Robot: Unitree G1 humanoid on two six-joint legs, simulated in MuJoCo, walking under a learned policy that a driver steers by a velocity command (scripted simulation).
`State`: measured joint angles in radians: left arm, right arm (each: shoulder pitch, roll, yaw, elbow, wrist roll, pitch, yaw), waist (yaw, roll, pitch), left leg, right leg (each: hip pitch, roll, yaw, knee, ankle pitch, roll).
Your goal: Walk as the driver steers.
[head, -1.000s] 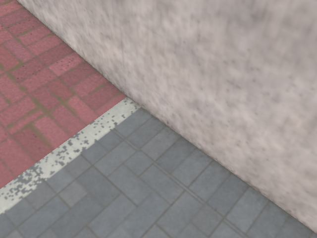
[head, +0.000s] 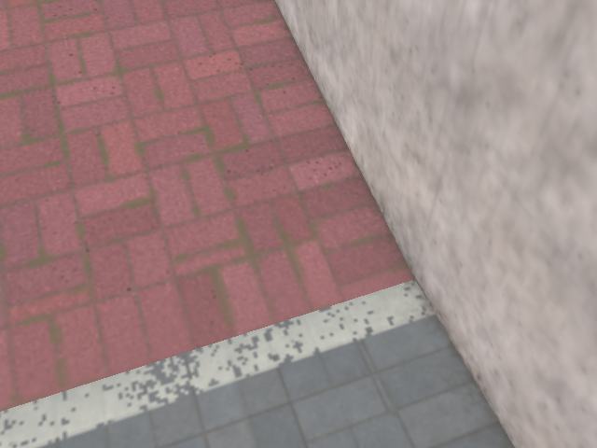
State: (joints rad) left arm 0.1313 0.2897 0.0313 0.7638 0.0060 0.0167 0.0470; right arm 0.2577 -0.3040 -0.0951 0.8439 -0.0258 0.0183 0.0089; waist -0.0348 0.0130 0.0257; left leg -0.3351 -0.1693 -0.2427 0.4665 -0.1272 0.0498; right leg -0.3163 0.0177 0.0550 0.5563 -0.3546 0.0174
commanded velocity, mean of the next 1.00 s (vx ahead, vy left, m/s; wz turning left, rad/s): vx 0.16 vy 0.00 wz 0.60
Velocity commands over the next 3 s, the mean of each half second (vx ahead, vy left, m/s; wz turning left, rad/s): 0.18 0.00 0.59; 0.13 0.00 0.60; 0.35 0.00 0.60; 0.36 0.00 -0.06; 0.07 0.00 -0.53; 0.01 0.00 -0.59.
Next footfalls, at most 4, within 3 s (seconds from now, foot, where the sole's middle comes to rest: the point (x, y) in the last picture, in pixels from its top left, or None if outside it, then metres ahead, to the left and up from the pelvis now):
0.02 right None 0.07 -0.13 -0.77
0.44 left None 0.08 0.12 -0.77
0.88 right None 0.36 0.05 -0.77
1.42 left None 0.27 0.30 -0.77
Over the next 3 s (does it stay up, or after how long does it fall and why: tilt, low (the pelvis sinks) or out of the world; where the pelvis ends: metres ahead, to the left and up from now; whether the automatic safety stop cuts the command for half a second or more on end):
stays up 0.46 0.54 -0.01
